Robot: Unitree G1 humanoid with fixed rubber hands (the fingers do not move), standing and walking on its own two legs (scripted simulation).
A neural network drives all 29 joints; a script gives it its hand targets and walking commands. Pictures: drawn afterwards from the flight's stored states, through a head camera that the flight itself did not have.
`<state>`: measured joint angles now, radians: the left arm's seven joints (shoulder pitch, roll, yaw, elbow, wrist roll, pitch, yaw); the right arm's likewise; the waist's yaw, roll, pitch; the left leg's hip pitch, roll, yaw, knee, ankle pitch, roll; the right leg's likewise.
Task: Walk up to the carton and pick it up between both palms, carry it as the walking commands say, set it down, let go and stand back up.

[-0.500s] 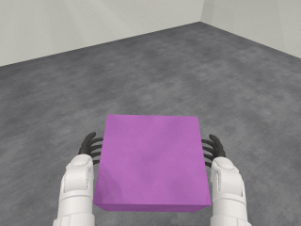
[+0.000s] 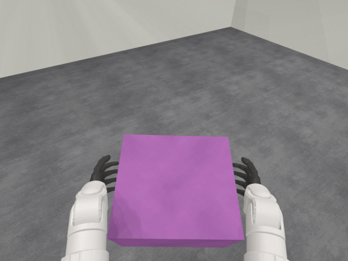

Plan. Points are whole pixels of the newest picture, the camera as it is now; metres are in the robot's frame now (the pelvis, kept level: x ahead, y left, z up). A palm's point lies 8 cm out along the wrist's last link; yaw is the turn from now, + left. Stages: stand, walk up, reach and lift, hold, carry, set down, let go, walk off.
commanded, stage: hold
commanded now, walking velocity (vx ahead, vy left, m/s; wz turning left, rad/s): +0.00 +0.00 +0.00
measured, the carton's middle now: (174, 191) +0.31 +0.00 -0.03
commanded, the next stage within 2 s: carry in 0.50 s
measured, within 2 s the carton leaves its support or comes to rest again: neither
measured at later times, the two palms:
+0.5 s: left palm (98, 186) +0.27 +0.18 +0.05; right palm (252, 190) +0.27 -0.18 +0.05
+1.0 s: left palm (93, 181) +0.27 +0.19 +0.07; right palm (253, 203) +0.23 -0.16 +0.07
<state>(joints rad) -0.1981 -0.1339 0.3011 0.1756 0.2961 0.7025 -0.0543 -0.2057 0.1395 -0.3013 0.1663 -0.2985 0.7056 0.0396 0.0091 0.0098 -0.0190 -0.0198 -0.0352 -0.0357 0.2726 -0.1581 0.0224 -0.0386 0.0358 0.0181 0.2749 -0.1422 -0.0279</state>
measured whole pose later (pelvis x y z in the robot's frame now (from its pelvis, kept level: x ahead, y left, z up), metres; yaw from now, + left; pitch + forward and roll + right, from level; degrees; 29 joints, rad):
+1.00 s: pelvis -0.03 +0.04 -0.02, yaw -8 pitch +4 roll +0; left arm -0.22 -0.09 0.21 -0.21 0.11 1.11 0.12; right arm -0.22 0.13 -0.22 -0.22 -0.12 1.09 -0.12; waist 0.01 0.01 -0.13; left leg -0.38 0.00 0.17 0.57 -0.27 0.08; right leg -0.32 -0.05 -0.05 0.56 -0.31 0.04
